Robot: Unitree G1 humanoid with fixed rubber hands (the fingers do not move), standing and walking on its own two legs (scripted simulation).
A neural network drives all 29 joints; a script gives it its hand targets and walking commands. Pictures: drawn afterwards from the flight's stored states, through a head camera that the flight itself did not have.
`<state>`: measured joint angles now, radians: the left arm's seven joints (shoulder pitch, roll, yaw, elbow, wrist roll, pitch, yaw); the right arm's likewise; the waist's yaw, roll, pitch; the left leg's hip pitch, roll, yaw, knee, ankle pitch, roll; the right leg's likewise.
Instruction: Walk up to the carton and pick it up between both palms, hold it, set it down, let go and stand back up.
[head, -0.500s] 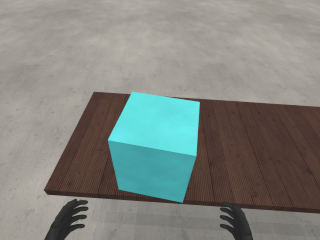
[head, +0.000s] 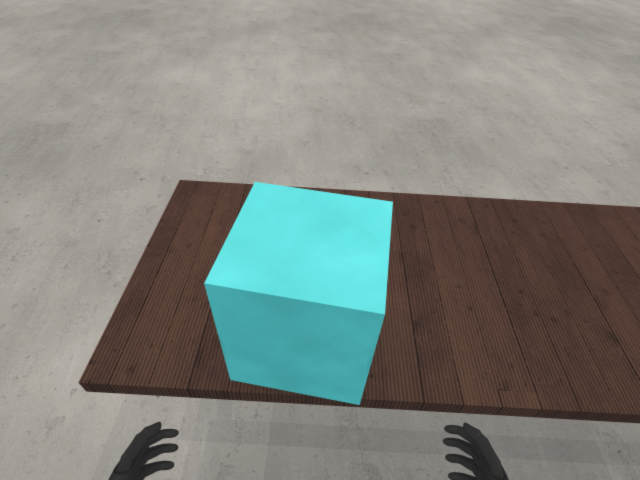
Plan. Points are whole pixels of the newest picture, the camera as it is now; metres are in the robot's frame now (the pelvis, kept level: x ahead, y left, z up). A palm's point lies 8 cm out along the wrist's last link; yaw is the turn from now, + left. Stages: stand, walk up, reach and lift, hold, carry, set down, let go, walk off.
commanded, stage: set down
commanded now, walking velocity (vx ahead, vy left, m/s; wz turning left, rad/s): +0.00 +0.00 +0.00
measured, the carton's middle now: (307, 294) +0.40 +0.03 -0.01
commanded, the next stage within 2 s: let go in 0.10 s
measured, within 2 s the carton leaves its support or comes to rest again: neither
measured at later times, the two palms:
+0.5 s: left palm out of the picture +0.16 +0.22 -0.08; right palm out of the picture +0.15 -0.24 -0.08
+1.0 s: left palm out of the picture +0.06 +0.27 -0.10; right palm out of the picture +0.06 -0.25 -0.11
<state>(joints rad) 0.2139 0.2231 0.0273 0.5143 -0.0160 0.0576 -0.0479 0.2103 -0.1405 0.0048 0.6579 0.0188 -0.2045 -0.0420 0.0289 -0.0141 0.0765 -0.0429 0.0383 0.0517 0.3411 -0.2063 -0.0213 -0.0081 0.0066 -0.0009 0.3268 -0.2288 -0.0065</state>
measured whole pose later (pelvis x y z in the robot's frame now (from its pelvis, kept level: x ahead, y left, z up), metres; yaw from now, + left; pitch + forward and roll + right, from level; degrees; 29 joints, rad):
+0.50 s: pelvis -0.01 -0.01 +0.00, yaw +0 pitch -5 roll +0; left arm 0.16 0.19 0.02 0.55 0.02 0.13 -0.01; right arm 0.16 -0.20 -0.02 0.73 -0.02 -0.20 0.01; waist 0.00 -0.02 0.07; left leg -0.06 0.05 0.05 0.36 -0.21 -0.03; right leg -0.04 0.01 0.00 0.36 -0.24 -0.02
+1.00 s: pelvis -0.03 +0.01 -0.01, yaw +1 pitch -3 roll +0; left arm 0.33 0.27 0.02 0.65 0.01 -0.03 0.01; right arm 0.30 -0.27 -0.03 0.77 -0.02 -0.03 0.01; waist 0.00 0.00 0.03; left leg -0.21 0.02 0.03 0.49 -0.23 -0.01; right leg -0.17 -0.01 -0.02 0.48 -0.26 0.01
